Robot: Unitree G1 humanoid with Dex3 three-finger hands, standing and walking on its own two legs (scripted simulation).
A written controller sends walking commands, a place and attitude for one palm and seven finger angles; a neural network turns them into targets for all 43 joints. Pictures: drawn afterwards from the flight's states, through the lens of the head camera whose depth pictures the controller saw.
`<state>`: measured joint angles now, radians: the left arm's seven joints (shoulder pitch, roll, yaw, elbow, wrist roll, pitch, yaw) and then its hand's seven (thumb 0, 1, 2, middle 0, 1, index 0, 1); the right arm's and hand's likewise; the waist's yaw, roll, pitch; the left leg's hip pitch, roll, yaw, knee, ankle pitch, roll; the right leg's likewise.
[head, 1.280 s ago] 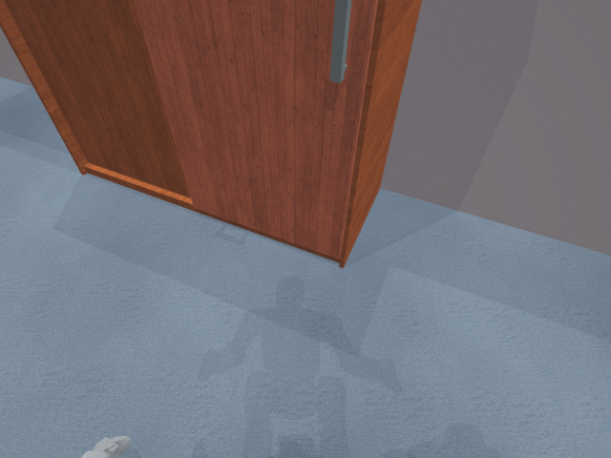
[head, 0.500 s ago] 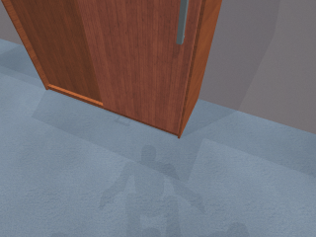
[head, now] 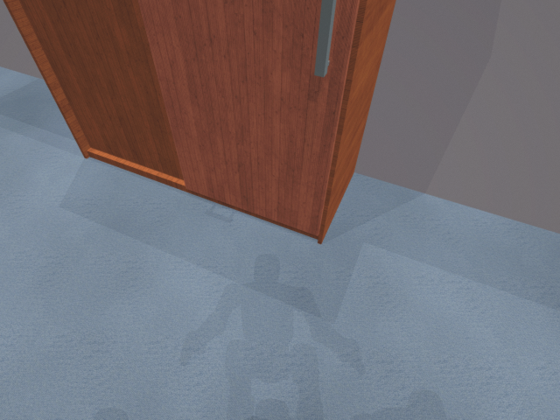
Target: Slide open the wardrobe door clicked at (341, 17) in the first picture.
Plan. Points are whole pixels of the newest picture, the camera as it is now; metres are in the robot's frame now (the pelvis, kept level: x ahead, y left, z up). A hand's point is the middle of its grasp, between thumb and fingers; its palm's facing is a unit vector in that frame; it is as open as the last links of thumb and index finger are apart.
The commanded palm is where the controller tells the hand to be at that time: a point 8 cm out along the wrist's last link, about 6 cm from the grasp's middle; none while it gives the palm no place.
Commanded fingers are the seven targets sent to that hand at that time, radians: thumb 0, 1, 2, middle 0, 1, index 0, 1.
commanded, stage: look at it before walking up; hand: right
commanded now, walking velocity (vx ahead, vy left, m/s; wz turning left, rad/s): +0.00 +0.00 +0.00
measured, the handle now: (329, 20) +0.98 -0.06 +0.17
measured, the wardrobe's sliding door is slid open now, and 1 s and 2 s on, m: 0.00 0.00 0.00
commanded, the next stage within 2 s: walk to a spot facing it in 0.16 s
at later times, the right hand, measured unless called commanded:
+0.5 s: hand out of the picture +0.07 -0.23 -0.17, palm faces -0.08 +0.95 -0.30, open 7.3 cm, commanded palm none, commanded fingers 0.00 -0.90 -0.90 0.20 0.30 0.20 0.30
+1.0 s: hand out of the picture +0.07 -0.16 -0.16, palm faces -0.26 +0.93 -0.25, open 7.3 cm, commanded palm none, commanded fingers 0.00 -0.90 -0.90 0.20 0.30 0.20 0.30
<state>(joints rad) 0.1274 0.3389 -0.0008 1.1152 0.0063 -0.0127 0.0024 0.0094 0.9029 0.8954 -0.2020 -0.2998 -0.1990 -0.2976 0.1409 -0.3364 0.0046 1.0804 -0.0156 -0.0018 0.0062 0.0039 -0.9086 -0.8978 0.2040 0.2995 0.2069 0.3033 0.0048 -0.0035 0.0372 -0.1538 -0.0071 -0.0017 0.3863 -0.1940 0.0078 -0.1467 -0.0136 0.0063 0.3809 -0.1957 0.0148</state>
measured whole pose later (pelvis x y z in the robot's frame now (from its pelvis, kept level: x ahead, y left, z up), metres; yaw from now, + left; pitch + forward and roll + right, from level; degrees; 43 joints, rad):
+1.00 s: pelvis -0.02 +0.02 +0.00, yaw +20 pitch +1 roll -1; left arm 0.14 0.25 0.07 0.94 0.02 0.05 0.01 0.01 0.91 0.90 -0.20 -0.30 -0.20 -0.30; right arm 0.30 -0.20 -0.05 0.93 -0.02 0.02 0.01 0.00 -0.91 -0.90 0.20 0.30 0.21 0.30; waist -0.03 -0.02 0.04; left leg -0.28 -0.10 -0.10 0.44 -0.17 0.07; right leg -0.47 -0.06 0.01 1.06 -0.34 0.08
